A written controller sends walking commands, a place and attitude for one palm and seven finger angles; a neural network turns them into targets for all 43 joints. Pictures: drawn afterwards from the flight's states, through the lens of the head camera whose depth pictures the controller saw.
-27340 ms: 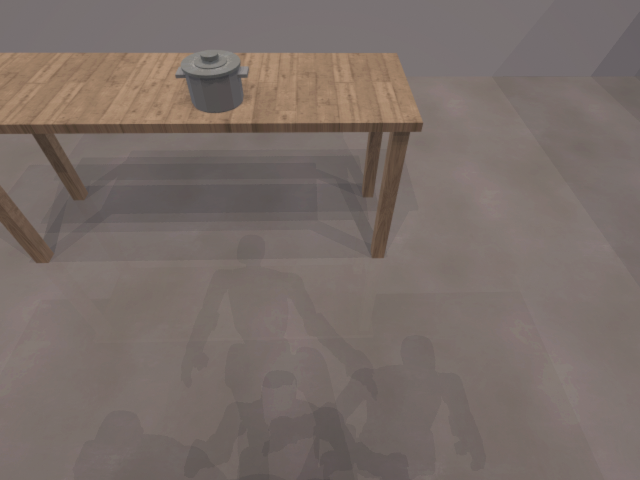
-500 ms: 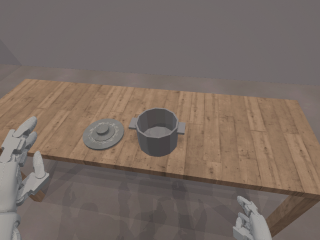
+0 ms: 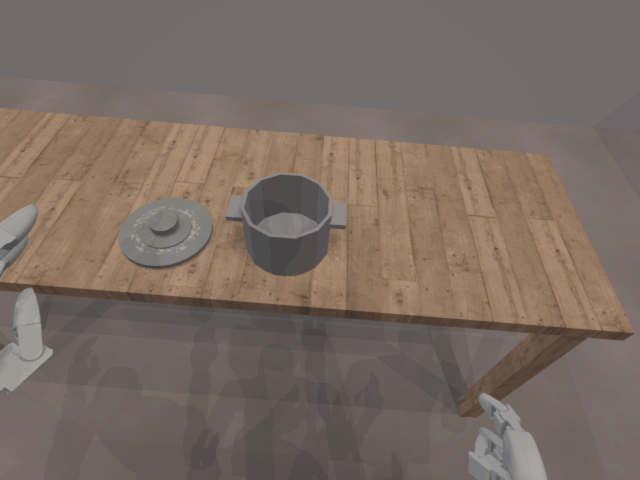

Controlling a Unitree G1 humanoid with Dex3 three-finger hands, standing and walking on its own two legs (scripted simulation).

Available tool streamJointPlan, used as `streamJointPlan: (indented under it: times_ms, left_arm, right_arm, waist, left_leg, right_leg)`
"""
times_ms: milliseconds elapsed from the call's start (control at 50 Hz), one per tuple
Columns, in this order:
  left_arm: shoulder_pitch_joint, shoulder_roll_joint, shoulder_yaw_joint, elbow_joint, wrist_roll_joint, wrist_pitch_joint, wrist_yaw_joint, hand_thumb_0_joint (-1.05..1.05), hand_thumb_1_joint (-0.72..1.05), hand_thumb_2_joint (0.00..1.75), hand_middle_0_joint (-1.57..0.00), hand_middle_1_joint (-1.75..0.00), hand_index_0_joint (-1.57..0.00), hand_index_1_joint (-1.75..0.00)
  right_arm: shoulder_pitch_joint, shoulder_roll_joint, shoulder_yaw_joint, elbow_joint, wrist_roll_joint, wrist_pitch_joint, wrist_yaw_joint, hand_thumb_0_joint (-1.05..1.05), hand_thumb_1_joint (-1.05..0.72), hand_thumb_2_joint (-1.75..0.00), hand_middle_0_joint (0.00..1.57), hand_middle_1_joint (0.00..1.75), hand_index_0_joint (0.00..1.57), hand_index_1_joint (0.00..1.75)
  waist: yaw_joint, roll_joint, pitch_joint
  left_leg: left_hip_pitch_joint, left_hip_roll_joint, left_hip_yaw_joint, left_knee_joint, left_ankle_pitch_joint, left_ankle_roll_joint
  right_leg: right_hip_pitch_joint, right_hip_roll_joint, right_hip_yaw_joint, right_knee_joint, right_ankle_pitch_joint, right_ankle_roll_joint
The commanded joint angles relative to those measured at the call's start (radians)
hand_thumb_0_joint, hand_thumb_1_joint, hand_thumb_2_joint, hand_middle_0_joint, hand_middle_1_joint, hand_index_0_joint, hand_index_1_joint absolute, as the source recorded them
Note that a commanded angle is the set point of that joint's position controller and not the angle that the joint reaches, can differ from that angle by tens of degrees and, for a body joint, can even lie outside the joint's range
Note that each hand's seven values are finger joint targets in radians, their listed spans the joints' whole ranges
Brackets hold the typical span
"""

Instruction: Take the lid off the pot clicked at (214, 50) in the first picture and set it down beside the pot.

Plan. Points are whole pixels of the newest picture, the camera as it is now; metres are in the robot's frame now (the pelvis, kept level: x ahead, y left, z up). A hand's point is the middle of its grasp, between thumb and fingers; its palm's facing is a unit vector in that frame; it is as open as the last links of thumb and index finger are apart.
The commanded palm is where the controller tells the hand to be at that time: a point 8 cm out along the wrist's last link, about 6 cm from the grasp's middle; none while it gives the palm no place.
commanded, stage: step back with the hand held close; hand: left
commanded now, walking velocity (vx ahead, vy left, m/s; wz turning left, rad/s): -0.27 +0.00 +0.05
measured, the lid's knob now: (163, 223) +0.53 +0.31 -0.08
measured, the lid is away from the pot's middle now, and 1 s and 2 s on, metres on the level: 0.23 0.23 0.23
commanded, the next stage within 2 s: stop stepping back and stand still in 1.30 s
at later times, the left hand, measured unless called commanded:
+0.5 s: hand (0, 401) +0.15 +0.25 +0.17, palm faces +0.39 -0.78 -0.49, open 7.4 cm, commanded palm +0.08 +0.28 +0.19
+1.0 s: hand out of the picture +0.06 +0.23 +0.17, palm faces +0.39 -0.80 -0.46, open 7.4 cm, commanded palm -0.01 +0.27 +0.19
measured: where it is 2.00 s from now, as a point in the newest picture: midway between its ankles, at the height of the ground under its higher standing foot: outside the picture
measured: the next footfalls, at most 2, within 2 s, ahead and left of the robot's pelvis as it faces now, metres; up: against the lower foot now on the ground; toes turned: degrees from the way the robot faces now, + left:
right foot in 0.44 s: +0.02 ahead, -0.15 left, +0.00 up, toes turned -2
right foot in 1.02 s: -0.07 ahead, -0.16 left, +0.00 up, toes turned -1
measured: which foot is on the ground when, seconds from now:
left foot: down 0.00-1.00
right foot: down 0.00-0.34, up 0.36-0.42, down 0.44-0.86, up 0.88-1.00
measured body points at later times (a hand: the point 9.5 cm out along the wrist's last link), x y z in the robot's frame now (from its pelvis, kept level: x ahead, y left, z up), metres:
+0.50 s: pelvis -0.04 +0.00 -0.01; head -0.01 +0.02 +0.44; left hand +0.12 +0.29 +0.20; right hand +0.13 -0.24 -0.08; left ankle -0.02 +0.08 -0.73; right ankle -0.02 -0.15 -0.73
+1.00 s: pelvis -0.14 -0.02 -0.01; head -0.11 +0.01 +0.44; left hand +0.03 +0.28 +0.19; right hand +0.04 -0.25 -0.08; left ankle -0.08 +0.11 -0.73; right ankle -0.10 -0.15 -0.72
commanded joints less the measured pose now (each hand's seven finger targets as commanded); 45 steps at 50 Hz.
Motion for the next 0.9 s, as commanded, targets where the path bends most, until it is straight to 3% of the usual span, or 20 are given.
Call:
streamJointPlan:
  times_ms: [0,100,160,220,300,340,400,460,480,560,620,640,680,700,740,780,800,840,860,880]
  left_arm:
    - [-0.061,0.07,0.078,-0.165,-0.016,-0.052,0.031,0.0,0.9,0.9,-0.2,-0.3,-0.2,-0.3]
    - [-0.121,0.066,0.062,-0.145,-0.014,-0.036,0.034,0.0,0.9,0.9,-0.2,-0.3,-0.2,-0.3]
    - [-0.119,0.088,0.073,-0.169,-0.011,-0.038,0.038,0.0,0.9,0.9,-0.2,-0.3,-0.2,-0.3]
    - [-0.075,0.101,0.094,-0.196,-0.008,-0.05,0.052,0.0,0.9,0.9,-0.2,-0.3,-0.2,-0.3]
    - [-0.061,0.095,0.109,-0.232,0.01,-0.079,0.065,0.0,0.9,0.9,-0.2,-0.3,-0.2,-0.3]
    - [-0.085,0.12,0.132,-0.221,0.01,-0.081,0.067,0.0,0.9,0.9,-0.2,-0.3,-0.2,-0.3]
    - [-0.067,0.087,0.102,-0.207,-0.007,-0.084,0.052,0.0,0.9,0.9,-0.2,-0.3,-0.2,-0.3]
    - [-0.102,0.069,0.059,-0.215,-0.01,-0.093,0.034,0.0,0.9,0.9,-0.2,-0.3,-0.2,-0.3]
    - [-0.11,0.061,0.046,-0.216,-0.01,-0.085,0.028,0.0,0.9,0.9,-0.2,-0.3,-0.2,-0.3]
    - [-0.035,0.099,0.096,-0.242,-0.021,-0.074,0.026,0.0,0.9,0.9,-0.2,-0.3,-0.2,-0.3]
    - [-0.039,0.123,0.122,-0.266,-0.029,-0.075,0.03,0.0,0.9,0.9,-0.2,-0.3,-0.2,-0.3]
    - [-0.039,0.147,0.142,-0.26,-0.029,-0.074,0.034,0.0,0.9,0.9,-0.2,-0.3,-0.2,-0.3]
    - [-0.037,0.139,0.117,-0.243,-0.047,-0.071,0.04,0.0,0.9,0.9,-0.2,-0.3,-0.2,-0.3]
    - [-0.034,0.141,0.113,-0.232,-0.049,-0.059,0.048,0.0,0.9,0.9,-0.2,-0.3,-0.2,-0.3]
    - [-0.036,0.141,0.129,-0.207,-0.04,-0.048,0.051,0.0,0.9,0.9,-0.2,-0.3,-0.2,-0.3]
    - [-0.028,0.119,0.117,-0.179,-0.031,-0.056,0.052,0.0,0.9,0.9,-0.2,-0.3,-0.2,-0.3]
    - [-0.039,0.107,0.1,-0.184,-0.032,-0.065,0.053,0.0,0.9,0.9,-0.2,-0.3,-0.2,-0.3]
    - [-0.062,0.112,0.101,-0.21,-0.016,-0.088,0.063,0.0,0.9,0.9,-0.2,-0.3,-0.2,-0.3]
    - [-0.064,0.116,0.106,-0.205,-0.021,-0.093,0.06,0.0,0.9,0.9,-0.2,-0.3,-0.2,-0.3]
    - [-0.084,0.129,0.126,-0.255,-0.025,-0.097,0.063,0.0,0.9,0.9,-0.2,-0.3,-0.2,-0.3]
  right_arm:
    - [-0.1,-0.139,-0.036,-0.143,-0.007,-0.075,-0.012,0.0,-0.9,-0.9,0.2,0.3,0.2,0.3]
    - [-0.078,-0.137,-0.038,-0.146,-0.002,-0.064,-0.018,0.0,-0.9,-0.9,0.2,0.3,0.2,0.3]
    - [-0.058,-0.126,-0.037,-0.153,-0.007,-0.049,-0.014,0.0,-0.9,-0.9,0.2,0.3,0.2,0.3]
    - [-0.077,-0.125,-0.032,-0.171,-0.005,-0.042,-0.012,0.0,-0.9,-0.9,0.2,0.3,0.2,0.3]
    - [-0.113,-0.139,-0.027,-0.204,0.005,-0.067,-0.023,0.0,-0.9,-0.9,0.2,0.3,0.2,0.3]
    - [-0.117,-0.129,-0.033,-0.199,0.005,-0.085,-0.022,0.0,-0.9,-0.9,0.2,0.3,0.2,0.3]
    - [-0.087,-0.128,-0.045,-0.167,-0.003,-0.101,-0.014,0.0,-0.9,-0.9,0.2,0.3,0.2,0.3]
    - [-0.059,-0.139,-0.04,-0.13,-0.012,-0.095,-0.006,0.0,-0.9,-0.9,0.2,0.3,0.2,0.3]
    - [-0.056,-0.152,-0.049,-0.13,-0.009,-0.089,-0.002,0.0,-0.9,-0.9,0.2,0.3,0.2,0.3]
    - [-0.096,-0.129,-0.045,-0.15,-0.015,-0.068,0.012,0.0,-0.9,-0.9,0.2,0.3,0.2,0.3]
    - [-0.102,-0.126,-0.044,-0.166,-0.002,-0.055,0.008,0.0,-0.9,-0.9,0.2,0.3,0.2,0.3]
    - [-0.086,-0.118,-0.047,-0.164,0.001,-0.046,0.005,0.0,-0.9,-0.9,0.2,0.3,0.2,0.3]
    - [-0.05,-0.109,-0.058,-0.155,0.0,-0.028,0.009,0.0,-0.9,-0.9,0.2,0.3,0.2,0.3]
    - [-0.063,-0.102,-0.06,-0.147,-0.004,-0.014,0.014,0.0,-0.9,-0.9,0.2,0.3,0.2,0.3]
    - [-0.079,-0.085,-0.039,-0.146,-0.005,-0.005,0.013,0.0,-0.9,-0.9,0.2,0.3,0.2,0.3]
    - [-0.088,-0.09,-0.023,-0.132,-0.007,-0.004,0.001,0.0,-0.9,-0.9,0.2,0.3,0.2,0.3]
    - [-0.092,-0.11,-0.028,-0.129,-0.008,-0.012,-0.006,0.0,-0.9,-0.9,0.2,0.3,0.2,0.3]
    - [-0.134,-0.141,-0.053,-0.146,-0.01,-0.044,-0.018,0.0,-0.9,-0.9,0.2,0.3,0.2,0.3]
    - [-0.128,-0.115,-0.048,-0.147,0.0,-0.069,-0.011,0.0,-0.9,-0.9,0.2,0.3,0.2,0.3]
    - [-0.122,-0.119,-0.057,-0.149,-0.004,-0.091,-0.011,0.0,-0.9,-0.9,0.2,0.3,0.2,0.3]
  waist:
    - [0.013,0.165,-0.092]
    - [0.001,-0.001,-0.088]
    - [-0.012,-0.091,-0.123]
    - [-0.005,-0.027,-0.13]
    - [0.0,0.235,-0.118]
    - [0.003,0.252,-0.114]
    - [0.01,0.176,-0.097]
    - [-0.003,0.11,-0.174]
    - [-0.004,0.101,-0.214]
    - [0.017,0.204,-0.235]
    - [0.012,0.125,-0.201]
    - [0.005,0.027,-0.2]
    - [-0.02,-0.135,-0.197]
    - [-0.012,-0.132,-0.208]
    - [-0.012,-0.13,-0.197]
    - [-0.021,-0.087,-0.153]
    - [-0.026,-0.014,-0.124]
    - [-0.021,0.296,-0.092]
    - [-0.013,0.313,-0.147]
    - [-0.011,0.317,-0.144]
  left_leg:
    - [-0.161,0.262,-0.172,-0.16,0.398,0.025]
    - [-0.197,0.152,-0.134,-0.051,0.059,-0.002]
    - [-0.128,0.078,-0.112,0.051,-0.102,-0.016]
    - [-0.14,0.096,-0.145,-0.019,-0.15,0.0]
    - [-0.401,0.234,-0.261,-0.258,-0.21,0.053]
    - [-0.452,0.275,-0.281,-0.266,-0.098,0.064]
    - [-0.281,0.283,-0.258,-0.171,0.171,0.049]
    - [-0.045,0.272,-0.218,-0.033,0.652,0.021]
    - [-0.004,0.268,-0.202,-0.026,0.711,0.008]
    - [-0.079,0.302,-0.204,-0.078,0.538,0.028]
    - [-0.237,0.254,-0.182,-0.019,0.203,0.015]
    - [-0.249,0.187,-0.162,0.056,0.067,-0.01]
    - [-0.16,0.053,-0.108,0.28,-0.164,-0.058]
    - [-0.129,0.039,-0.117,0.413,-0.186,-0.061]
    - [-0.163,0.055,-0.15,0.381,-0.203,-0.05]
    - [-0.115,0.069,-0.122,0.097,-0.113,-0.044]
    - [-0.12,0.098,-0.15,-0.074,-0.067,-0.023]
    - [-0.298,0.324,-0.368,-0.246,0.032,0.075]
    - [-0.354,0.36,-0.353,-0.269,0.014,0.083]
    - [-0.398,0.371,-0.347,-0.267,0.0,0.09]
  right_leg:
    - [0.163,-0.029,0.021,0.075,0.044,-0.022]
    - [0.134,-0.089,0.139,-0.034,0.255,-0.059]
    - [0.049,-0.167,0.246,-0.181,0.125,-0.107]
    - [0.036,-0.143,0.208,-0.196,-0.051,-0.096]
    - [0.244,-0.003,0.036,0.099,0.015,-0.024]
    - [0.258,0.019,0.028,0.208,-0.02,-0.013]
    - [0.107,0.007,0.034,0.141,-0.097,-0.02]
    - [0.089,-0.028,0.035,-0.002,0.164,-0.023]
    - [0.097,-0.027,0.039,0.024,0.188,-0.03]
    - [0.112,-0.015,0.031,0.084,-0.036,-0.027]
    - [0.163,-0.055,0.074,0.041,0.078,-0.052]
    - [0.132,-0.106,0.158,-0.045,0.177,-0.086]
    - [-0.03,-0.292,0.384,-0.272,0.072,-0.186]
    - [-0.058,-0.338,0.393,-0.317,0.019,-0.217]
    - [-0.009,-0.308,0.32,-0.259,0.172,-0.212]
    - [-0.008,-0.212,0.19,-0.166,0.174,-0.132]
    - [-0.009,-0.155,0.144,-0.096,0.093,-0.088]
    - [0.045,0.024,0.03,0.214,-0.077,-0.009]
    - [0.07,0.047,0.042,0.333,-0.255,-0.013]
    - [0.075,0.055,0.06,0.393,-0.281,-0.018]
